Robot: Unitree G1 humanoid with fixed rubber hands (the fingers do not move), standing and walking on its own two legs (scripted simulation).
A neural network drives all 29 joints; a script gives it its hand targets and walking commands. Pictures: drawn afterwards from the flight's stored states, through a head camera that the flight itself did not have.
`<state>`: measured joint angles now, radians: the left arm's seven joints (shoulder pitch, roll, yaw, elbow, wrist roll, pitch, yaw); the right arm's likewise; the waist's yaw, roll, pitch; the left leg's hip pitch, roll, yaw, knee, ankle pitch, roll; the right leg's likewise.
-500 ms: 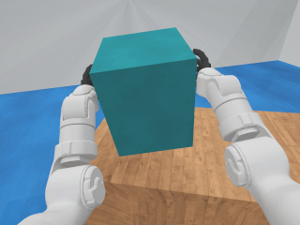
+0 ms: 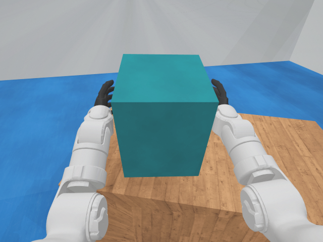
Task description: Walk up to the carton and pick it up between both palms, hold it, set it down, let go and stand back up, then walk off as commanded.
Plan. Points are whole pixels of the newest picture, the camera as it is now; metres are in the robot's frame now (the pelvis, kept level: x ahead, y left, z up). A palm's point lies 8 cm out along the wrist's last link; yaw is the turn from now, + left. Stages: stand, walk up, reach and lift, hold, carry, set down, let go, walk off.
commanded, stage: set down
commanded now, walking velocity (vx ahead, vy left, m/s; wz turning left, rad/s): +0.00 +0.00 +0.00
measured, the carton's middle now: (161, 116) +0.40 -0.03 +0.18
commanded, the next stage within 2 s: none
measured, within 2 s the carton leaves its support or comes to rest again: neither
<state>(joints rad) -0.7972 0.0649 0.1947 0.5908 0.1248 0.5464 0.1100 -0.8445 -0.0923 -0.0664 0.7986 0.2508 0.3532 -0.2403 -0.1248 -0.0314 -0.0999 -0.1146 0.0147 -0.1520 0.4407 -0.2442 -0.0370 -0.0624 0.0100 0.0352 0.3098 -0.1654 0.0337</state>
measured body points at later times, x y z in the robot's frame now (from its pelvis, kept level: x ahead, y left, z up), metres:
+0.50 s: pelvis +0.01 +0.02 +0.00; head -0.05 +0.04 +0.45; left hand +0.42 +0.11 +0.19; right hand +0.37 -0.18 +0.18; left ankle +0.01 +0.14 -0.74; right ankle +0.01 -0.15 -0.74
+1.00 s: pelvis +0.03 +0.01 +0.00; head -0.02 +0.03 +0.45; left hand +0.45 +0.08 +0.16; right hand +0.38 -0.21 +0.16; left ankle +0.01 +0.14 -0.74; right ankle +0.01 -0.14 -0.74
